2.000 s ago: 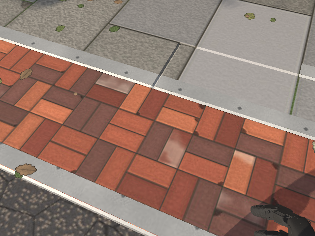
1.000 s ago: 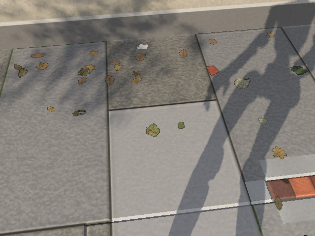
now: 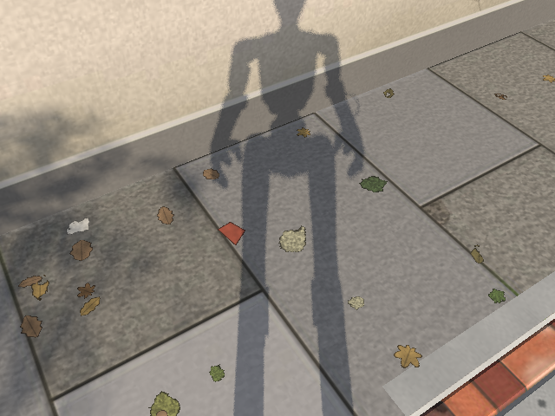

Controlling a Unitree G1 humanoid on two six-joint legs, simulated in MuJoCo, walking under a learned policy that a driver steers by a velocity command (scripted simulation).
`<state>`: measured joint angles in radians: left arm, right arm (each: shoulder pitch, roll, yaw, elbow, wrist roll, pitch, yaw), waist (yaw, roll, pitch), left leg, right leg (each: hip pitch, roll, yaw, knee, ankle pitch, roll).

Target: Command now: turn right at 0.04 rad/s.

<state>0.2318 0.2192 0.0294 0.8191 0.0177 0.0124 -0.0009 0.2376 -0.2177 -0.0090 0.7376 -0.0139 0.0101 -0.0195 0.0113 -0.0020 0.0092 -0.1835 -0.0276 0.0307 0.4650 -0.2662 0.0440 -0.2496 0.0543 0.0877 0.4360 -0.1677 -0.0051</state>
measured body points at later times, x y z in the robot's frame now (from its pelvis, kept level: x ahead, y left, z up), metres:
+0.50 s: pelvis +0.02 +0.01 +0.00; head +0.02 +0.01 +0.45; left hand +0.06 +0.26 -0.15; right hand +0.07 -0.25 -0.14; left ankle -0.01 +0.09 -0.74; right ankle +0.04 -0.12 -0.74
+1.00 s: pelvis +0.03 +0.01 +0.00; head +0.03 +0.02 +0.45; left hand +0.02 +0.24 -0.16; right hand +0.02 -0.22 -0.15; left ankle -0.01 +0.09 -0.74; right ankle +0.04 -0.12 -0.74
